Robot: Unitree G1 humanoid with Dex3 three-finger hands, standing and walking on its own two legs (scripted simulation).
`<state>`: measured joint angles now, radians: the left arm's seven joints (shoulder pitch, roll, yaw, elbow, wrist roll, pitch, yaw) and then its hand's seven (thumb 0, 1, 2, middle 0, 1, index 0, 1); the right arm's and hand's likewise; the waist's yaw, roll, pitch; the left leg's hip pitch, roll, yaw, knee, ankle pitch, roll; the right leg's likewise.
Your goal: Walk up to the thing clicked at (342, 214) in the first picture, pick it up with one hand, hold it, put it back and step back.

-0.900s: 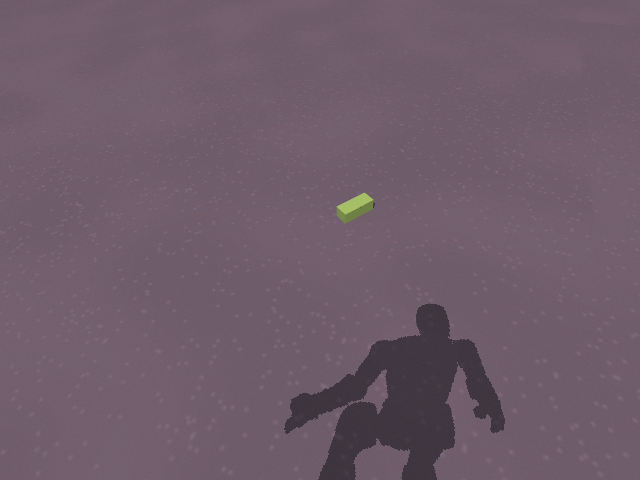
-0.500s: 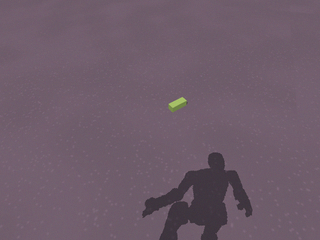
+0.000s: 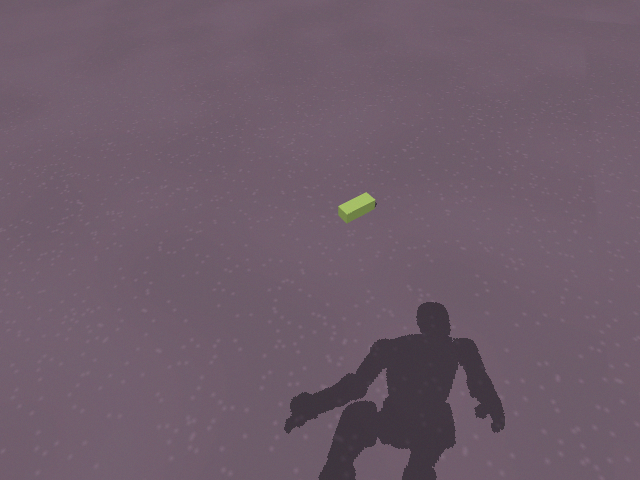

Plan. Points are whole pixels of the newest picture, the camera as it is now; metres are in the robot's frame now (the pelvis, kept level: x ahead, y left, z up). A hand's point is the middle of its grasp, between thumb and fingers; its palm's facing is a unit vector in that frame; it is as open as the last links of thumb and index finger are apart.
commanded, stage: stand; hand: left
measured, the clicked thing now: (356, 207) +1.36 -0.09 -0.75
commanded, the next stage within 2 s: walk up in 0.22 s
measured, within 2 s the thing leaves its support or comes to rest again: neither
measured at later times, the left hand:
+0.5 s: hand out of the picture +0.13 +0.25 -0.14, palm faces +0.08 -0.93 -0.37, open 7.4 cm
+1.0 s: hand out of the picture +0.16 +0.13 -0.19, palm faces +0.29 -0.91 -0.29, open 7.4 cm
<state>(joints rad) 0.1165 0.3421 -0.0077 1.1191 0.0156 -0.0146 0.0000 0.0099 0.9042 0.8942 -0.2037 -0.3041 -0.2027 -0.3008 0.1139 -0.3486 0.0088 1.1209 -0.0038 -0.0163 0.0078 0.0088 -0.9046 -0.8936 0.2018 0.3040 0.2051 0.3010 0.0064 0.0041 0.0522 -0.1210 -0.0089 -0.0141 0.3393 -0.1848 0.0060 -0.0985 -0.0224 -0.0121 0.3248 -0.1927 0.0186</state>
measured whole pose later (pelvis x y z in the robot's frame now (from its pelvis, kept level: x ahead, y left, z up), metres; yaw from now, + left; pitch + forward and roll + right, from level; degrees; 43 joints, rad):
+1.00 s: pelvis +0.24 -0.13 -0.03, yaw +19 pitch -3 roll +1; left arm 0.35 0.44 0.08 0.84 0.05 0.04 -0.10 0.02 0.91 0.89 -0.20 -0.30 -0.20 -0.30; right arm 0.28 -0.42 -0.06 0.80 0.01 -0.11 -0.02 0.01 -0.90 -0.89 0.20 0.30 0.21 0.30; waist 0.06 -0.11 0.09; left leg -0.37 0.01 0.08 0.68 -0.27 0.04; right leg -0.34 -0.02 -0.04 1.12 -0.48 -0.02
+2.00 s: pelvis +0.68 -0.33 -0.06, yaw +32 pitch -1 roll -1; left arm 0.21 0.48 0.13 0.77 0.06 0.03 -0.11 0.01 0.91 0.89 -0.20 -0.30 -0.20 -0.30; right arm 0.36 -0.54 -0.07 0.94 -0.02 -0.06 -0.08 0.01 -0.90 -0.89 0.21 0.31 0.21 0.30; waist -0.01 -0.02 0.06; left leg -0.46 0.16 -0.10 1.04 -0.53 0.04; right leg -0.48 -0.08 -0.04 0.87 -0.37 0.04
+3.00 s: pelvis +1.02 -0.50 -0.04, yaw +33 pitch -2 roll +0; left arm 0.31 0.44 0.07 0.78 0.06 0.09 -0.07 0.01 0.90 0.89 -0.20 -0.30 -0.20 -0.30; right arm 0.34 -0.40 -0.03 0.92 -0.02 -0.13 -0.08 0.01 -0.90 -0.89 0.21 0.30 0.21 0.30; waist 0.04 -0.08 0.09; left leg -0.44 0.00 0.12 0.75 -0.27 0.07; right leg -0.42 0.02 0.00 1.04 -0.49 -0.04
